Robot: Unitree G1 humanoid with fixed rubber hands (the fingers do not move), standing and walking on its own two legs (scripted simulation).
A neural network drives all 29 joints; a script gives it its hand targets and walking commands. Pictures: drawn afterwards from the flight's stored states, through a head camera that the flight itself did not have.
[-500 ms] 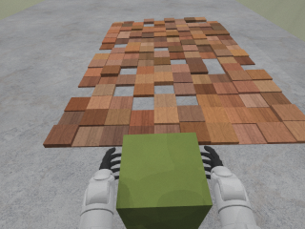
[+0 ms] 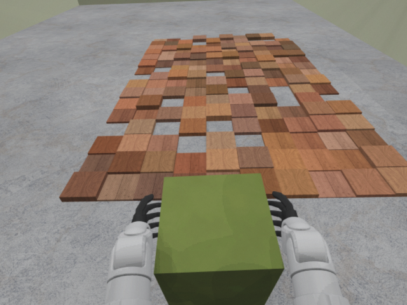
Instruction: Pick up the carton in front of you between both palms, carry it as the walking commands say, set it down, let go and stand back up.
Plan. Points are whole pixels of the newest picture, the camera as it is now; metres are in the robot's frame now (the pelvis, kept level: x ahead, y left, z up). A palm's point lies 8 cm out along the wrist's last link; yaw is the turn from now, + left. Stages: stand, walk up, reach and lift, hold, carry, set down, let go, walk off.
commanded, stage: hold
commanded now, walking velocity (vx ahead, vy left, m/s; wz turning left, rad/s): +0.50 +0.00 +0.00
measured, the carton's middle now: (214, 245) +0.29 +0.00 -0.03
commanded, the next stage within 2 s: carry in 0.02 s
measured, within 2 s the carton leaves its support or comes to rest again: neither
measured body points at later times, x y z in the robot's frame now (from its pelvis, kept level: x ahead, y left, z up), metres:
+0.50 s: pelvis +0.12 +0.02 -0.01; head +0.09 +0.03 +0.44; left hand +0.40 +0.18 +0.07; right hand +0.40 -0.13 +0.07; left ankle +0.09 +0.12 -0.73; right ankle +0.06 -0.10 -0.74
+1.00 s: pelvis +0.41 +0.01 -0.01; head +0.42 +0.01 +0.44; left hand +0.67 +0.19 +0.05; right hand +0.70 -0.12 +0.05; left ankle +0.29 +0.11 -0.65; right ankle +0.44 -0.05 -0.74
